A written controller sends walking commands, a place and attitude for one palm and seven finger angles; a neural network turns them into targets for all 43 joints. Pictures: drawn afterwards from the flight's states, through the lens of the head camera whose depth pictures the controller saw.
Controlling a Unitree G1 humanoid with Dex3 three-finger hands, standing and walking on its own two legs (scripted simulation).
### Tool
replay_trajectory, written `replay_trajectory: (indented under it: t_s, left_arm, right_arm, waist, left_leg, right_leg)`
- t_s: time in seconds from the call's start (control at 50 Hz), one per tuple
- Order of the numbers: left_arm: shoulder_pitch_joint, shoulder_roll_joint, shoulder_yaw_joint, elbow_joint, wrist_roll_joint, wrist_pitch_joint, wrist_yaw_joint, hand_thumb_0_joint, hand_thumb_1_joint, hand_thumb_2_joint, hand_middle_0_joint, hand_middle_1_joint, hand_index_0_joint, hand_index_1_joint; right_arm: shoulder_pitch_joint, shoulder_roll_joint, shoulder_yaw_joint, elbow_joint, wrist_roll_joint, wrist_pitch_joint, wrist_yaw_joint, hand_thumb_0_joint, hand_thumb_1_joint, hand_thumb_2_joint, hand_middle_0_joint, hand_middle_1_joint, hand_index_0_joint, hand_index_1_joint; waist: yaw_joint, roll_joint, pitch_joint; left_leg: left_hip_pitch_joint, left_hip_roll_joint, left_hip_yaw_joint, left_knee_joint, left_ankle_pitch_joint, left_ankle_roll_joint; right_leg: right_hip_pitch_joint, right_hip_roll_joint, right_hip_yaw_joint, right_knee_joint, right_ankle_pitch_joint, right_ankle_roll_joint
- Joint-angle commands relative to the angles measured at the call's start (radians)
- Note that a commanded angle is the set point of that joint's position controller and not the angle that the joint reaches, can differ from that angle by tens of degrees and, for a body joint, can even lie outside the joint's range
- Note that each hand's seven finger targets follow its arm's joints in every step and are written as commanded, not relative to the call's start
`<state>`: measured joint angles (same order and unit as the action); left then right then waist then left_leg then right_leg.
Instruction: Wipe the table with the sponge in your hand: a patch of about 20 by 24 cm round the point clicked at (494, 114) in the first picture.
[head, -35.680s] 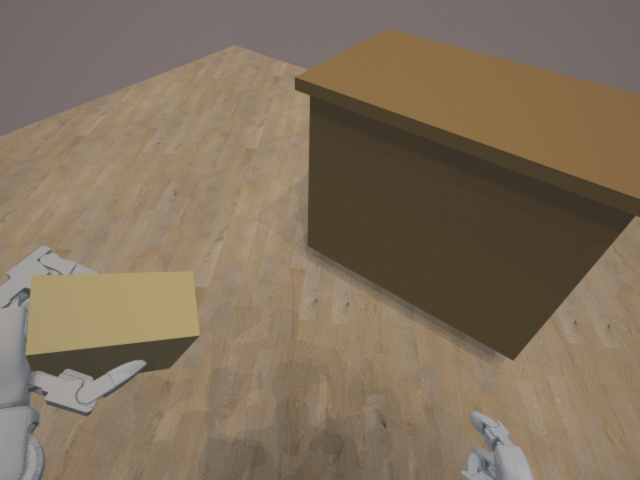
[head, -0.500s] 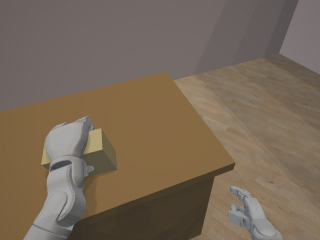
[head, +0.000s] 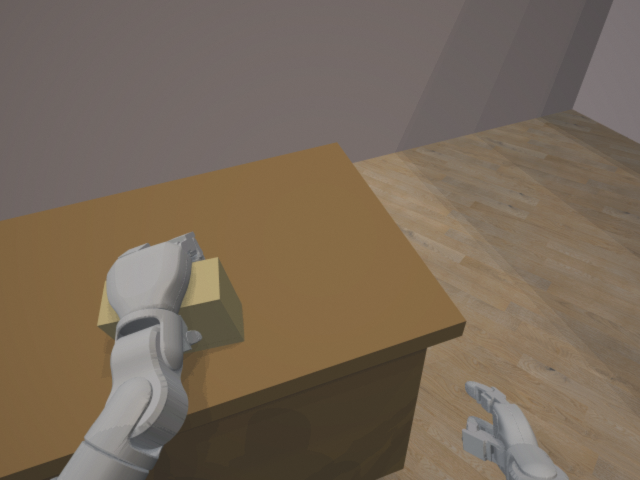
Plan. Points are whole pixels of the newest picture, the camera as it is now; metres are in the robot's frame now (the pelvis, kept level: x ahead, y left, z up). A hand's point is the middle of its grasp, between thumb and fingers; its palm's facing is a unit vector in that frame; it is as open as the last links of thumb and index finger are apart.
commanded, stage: slide across to the third lane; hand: left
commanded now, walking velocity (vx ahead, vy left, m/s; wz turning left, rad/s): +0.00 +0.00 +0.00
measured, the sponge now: (185, 320) +0.29 +0.23 +0.06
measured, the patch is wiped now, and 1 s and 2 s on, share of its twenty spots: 0.75 0.85 0.85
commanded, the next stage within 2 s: wipe forward along the third lane in 0.40 s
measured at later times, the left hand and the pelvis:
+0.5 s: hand (221, 296) +0.29 +0.17 +0.12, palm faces +0.11 -0.10 -0.99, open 10.1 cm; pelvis -0.02 -0.03 +0.00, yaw +0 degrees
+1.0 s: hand (232, 274) +0.33 +0.16 +0.12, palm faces +0.01 -0.06 -1.00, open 10.1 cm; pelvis -0.03 -0.05 +0.00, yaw +0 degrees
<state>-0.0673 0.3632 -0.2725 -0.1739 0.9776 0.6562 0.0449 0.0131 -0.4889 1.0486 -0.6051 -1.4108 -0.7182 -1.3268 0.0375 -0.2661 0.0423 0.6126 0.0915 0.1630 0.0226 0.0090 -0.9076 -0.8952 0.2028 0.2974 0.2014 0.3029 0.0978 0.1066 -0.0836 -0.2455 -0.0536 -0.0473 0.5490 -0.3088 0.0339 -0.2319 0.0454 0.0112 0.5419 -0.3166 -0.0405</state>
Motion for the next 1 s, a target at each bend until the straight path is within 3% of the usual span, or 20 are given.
replay_trajectory:
  t_s: [0.0,0.06,0.1,0.16,0.2,0.24,0.3,0.36,0.4,0.42,0.46,0.5,0.54,0.6,0.64,0.74,0.8,0.86,0.9,0.98]
  left_arm:
    - [-0.169,-0.048,-0.089,-0.148,-0.060,-0.036,-0.043,0.000,0.100,1.300,-1.200,-1.600,-1.200,-1.600]
    - [-0.228,-0.050,-0.104,-0.103,-0.059,-0.039,-0.046,0.000,0.100,1.300,-1.200,-1.600,-1.200,-1.600]
    - [-0.283,0.002,-0.058,-0.088,-0.044,-0.036,-0.040,0.000,0.100,1.300,-1.200,-1.600,-1.200,-1.600]
    - [-0.257,-0.024,-0.067,-0.050,-0.051,-0.031,-0.036,0.000,0.100,1.300,-1.200,-1.600,-1.200,-1.600]
    - [-0.268,0.032,-0.011,-0.047,-0.050,-0.024,-0.030,0.000,0.100,1.300,-1.200,-1.600,-1.200,-1.600]
    - [-0.284,-0.034,-0.074,-0.029,-0.046,-0.022,-0.030,0.000,0.100,1.300,-1.200,-1.600,-1.200,-1.600]
    - [-0.278,0.009,-0.032,-0.019,-0.048,-0.017,-0.029,0.000,0.100,1.300,-1.200,-1.600,-1.200,-1.600]
    - [-0.336,-0.043,-0.095,0.013,-0.048,-0.014,-0.033,0.000,0.100,1.300,-1.200,-1.600,-1.200,-1.600]
    - [-0.381,0.004,-0.056,0.041,-0.042,-0.013,-0.031,0.000,0.100,1.300,-1.200,-1.600,-1.200,-1.600]
    - [-0.408,-0.044,-0.105,0.064,-0.038,-0.014,-0.033,0.000,0.100,1.300,-1.200,-1.600,-1.200,-1.600]
    - [-0.415,-0.055,-0.114,0.101,-0.042,-0.016,-0.036,0.000,0.100,1.300,-1.200,-1.600,-1.200,-1.600]
    - [-0.420,0.001,-0.060,0.119,-0.030,-0.019,-0.035,0.000,0.100,1.300,-1.200,-1.600,-1.200,-1.600]
    - [-0.446,-0.037,-0.101,0.155,-0.023,-0.019,-0.036,0.000,0.100,1.300,-1.200,-1.600,-1.200,-1.600]
    - [-0.477,0.013,-0.050,0.235,-0.015,-0.016,-0.036,0.000,0.100,1.300,-1.200,-1.600,-1.200,-1.600]
    - [-0.518,-0.015,-0.082,0.279,-0.016,-0.020,-0.039,0.000,0.100,1.300,-1.200,-1.600,-1.200,-1.600]
    - [-0.631,0.035,-0.040,0.433,-0.002,-0.044,-0.041,0.000,0.100,1.300,-1.200,-1.600,-1.200,-1.600]
    - [-0.616,0.086,0.019,0.497,0.011,-0.070,-0.040,0.000,0.100,1.300,-1.200,-1.600,-1.200,-1.600]
    - [-0.623,0.027,-0.027,0.541,0.014,-0.095,-0.035,0.000,0.100,1.300,-1.200,-1.600,-1.200,-1.600]
    - [-0.621,0.076,0.024,0.583,0.020,-0.106,-0.030,0.000,0.100,1.300,-1.200,-1.600,-1.200,-1.600]
    - [-0.660,0.078,0.024,0.660,0.014,-0.129,-0.016,0.000,0.100,1.300,-1.200,-1.600,-1.200,-1.600]
  right_arm:
    - [-0.262,-0.072,-0.032,-0.194,0.006,-0.064,0.009,0.000,-0.900,-0.900,0.200,0.300,0.200,0.300]
    - [-0.246,-0.071,-0.030,-0.179,0.005,-0.069,0.006,0.000,-0.900,-0.900,0.200,0.300,0.200,0.300]
    - [-0.254,-0.076,-0.026,-0.171,0.003,-0.069,-0.001,0.000,-0.900,-0.900,0.200,0.300,0.200,0.300]
    - [-0.255,-0.069,-0.025,-0.166,0.001,-0.067,0.000,0.000,-0.900,-0.900,0.200,0.300,0.200,0.300]
    - [-0.267,-0.074,-0.024,-0.161,-0.001,-0.061,-0.002,0.000,-0.900,-0.900,0.200,0.300,0.200,0.300]
    - [-0.269,-0.064,-0.023,-0.161,0.002,-0.062,0.002,0.000,-0.900,-0.900,0.200,0.300,0.200,0.300]
    - [-0.276,-0.069,-0.026,-0.159,0.000,-0.060,0.003,0.000,-0.900,-0.900,0.200,0.300,0.200,0.300]
    - [-0.271,-0.067,-0.024,-0.153,0.004,-0.061,0.001,0.000,-0.900,-0.900,0.200,0.300,0.200,0.300]
    - [-0.277,-0.071,-0.024,-0.146,0.005,-0.062,-0.008,0.000,-0.900,-0.900,0.200,0.300,0.200,0.300]
    - [-0.271,-0.068,-0.024,-0.145,0.006,-0.067,-0.009,0.000,-0.900,-0.900,0.200,0.300,0.200,0.300]
    - [-0.268,-0.068,-0.024,-0.139,0.008,-0.071,-0.009,0.000,-0.900,-0.900,0.200,0.300,0.200,0.300]
    - [-0.275,-0.073,-0.026,-0.137,0.007,-0.071,-0.012,0.000,-0.900,-0.900,0.200,0.300,0.200,0.300]
    - [-0.262,-0.071,-0.026,-0.134,0.007,-0.076,-0.013,0.000,-0.900,-0.900,0.200,0.300,0.200,0.300]
    - [-0.255,-0.080,-0.024,-0.119,0.007,-0.074,-0.022,0.000,-0.900,-0.900,0.200,0.300,0.200,0.300]
    - [-0.240,-0.080,-0.023,-0.114,0.010,-0.079,-0.030,0.000,-0.900,-0.900,0.200,0.300,0.200,0.300]
    - [-0.198,-0.094,-0.020,-0.085,0.009,-0.085,-0.062,0.000,-0.900,-0.900,0.200,0.300,0.200,0.300]
    - [-0.178,-0.100,-0.020,-0.082,0.002,-0.087,-0.071,0.000,-0.900,-0.900,0.200,0.300,0.200,0.300]
    - [-0.149,-0.098,-0.024,-0.085,0.003,-0.089,-0.072,0.000,-0.900,-0.900,0.200,0.300,0.200,0.300]
    - [-0.142,-0.103,-0.023,-0.087,-0.001,-0.087,-0.075,0.000,-0.900,-0.900,0.200,0.300,0.200,0.300]
    - [-0.106,-0.110,-0.031,-0.074,-0.001,-0.088,-0.084,0.000,-0.900,-0.900,0.200,0.300,0.200,0.300]
  waist:
    - [-0.036,-0.153,-0.132]
    - [-0.044,-0.164,-0.097]
    - [-0.036,-0.166,-0.097]
    - [-0.030,-0.183,-0.112]
    - [-0.020,-0.169,-0.125]
    - [-0.033,-0.165,-0.123]
    - [-0.025,-0.161,-0.137]
    - [-0.047,-0.174,-0.111]
    - [-0.044,-0.163,-0.101]
    - [-0.055,-0.171,-0.102]
    - [-0.054,-0.167,-0.086]
    - [-0.039,-0.159,-0.104]
    - [-0.048,-0.179,-0.117]
    - [-0.048,-0.193,-0.080]
    - [-0.059,-0.207,-0.072]
    - [-0.074,-0.215,-0.043]
    - [-0.057,-0.186,-0.078]
    - [-0.069,-0.195,-0.101]
    - [-0.059,-0.194,-0.094]
    - [-0.074,-0.232,-0.075]
  left_leg:
    - [0.069,0.044,-0.027,-0.073,0.287,0.019]
    - [0.057,0.038,-0.016,-0.076,0.256,0.022]
    - [0.059,0.036,-0.017,-0.083,0.236,0.021]
    - [0.048,0.026,0.001,-0.076,0.253,0.019]
    - [0.045,0.024,0.003,-0.081,0.246,0.016]
    - [0.045,0.020,0.017,-0.070,0.252,0.015]
    - [0.040,0.017,0.015,-0.070,0.247,0.017]
    - [0.033,0.016,0.023,-0.070,0.220,0.018]
    - [0.029,0.016,0.019,-0.082,0.184,0.018]
    - [0.032,0.013,0.026,-0.076,0.178,0.020]
    - [0.024,0.012,0.026,-0.084,0.158,0.019]
    - [0.025,0.011,0.020,-0.090,0.154,0.018]
    - [0.023,0.006,0.032,-0.079,0.158,0.019]
    - [0.003,0.009,0.025,-0.095,0.118,0.018]
    - [-0.008,0.006,0.036,-0.090,0.101,0.018]
    - [-0.032,0.004,0.036,-0.098,0.045,0.015]
    - [-0.049,0.002,0.025,-0.096,0.058,0.010]
    - [-0.058,-0.001,0.039,-0.077,0.066,0.011]
    - [-0.078,0.002,0.023,-0.086,0.061,0.009]
    - [-0.104,0.000,0.041,-0.071,0.040,0.009]
  right_leg:
    - [0.042,0.000,0.002,-0.051,0.294,-0.033]
    - [0.031,-0.007,-0.005,-0.068,0.272,-0.025]
    - [0.030,-0.002,0.015,-0.070,0.253,-0.032]
    - [0.066,-0.010,0.015,-0.074,0.301,-0.024]
    - [0.081,-0.008,0.038,-0.076,0.302,-0.026]
    - [0.076,-0.015,0.029,-0.076,0.316,-0.020]
    - [0.093,-0.013,0.057,-0.085,0.328,-0.020]
    - [0.069,-0.020,0.044,-0.096,0.299,-0.011]
    - [0.056,-0.017,0.066,-0.113,0.233,-0.014]
    - [0.050,-0.022,0.048,-0.108,0.228,-0.010]
    - [0.038,-0.024,0.048,-0.119,0.193,-0.009]
    - [0.047,-0.020,0.066,-0.121,0.181,-0.016]
    - [0.049,-0.027,0.052,-0.115,0.194,-0.009]
    - [0.025,-0.023,0.070,-0.136,0.137,-0.012]
    - [0.015,-0.030,0.061,-0.141,0.114,-0.003]
    - [-0.034,-0.033,0.066,-0.166,-0.006,-0.001]
    - [-0.015,-0.029,0.087,-0.158,0.028,-0.011]
    - [-0.013,-0.036,0.073,-0.150,0.057,-0.002]
    - [-0.019,-0.030,0.086,-0.154,0.051,-0.009]
    - [-0.035,-0.038,0.090,-0.167,0.013,0.004]
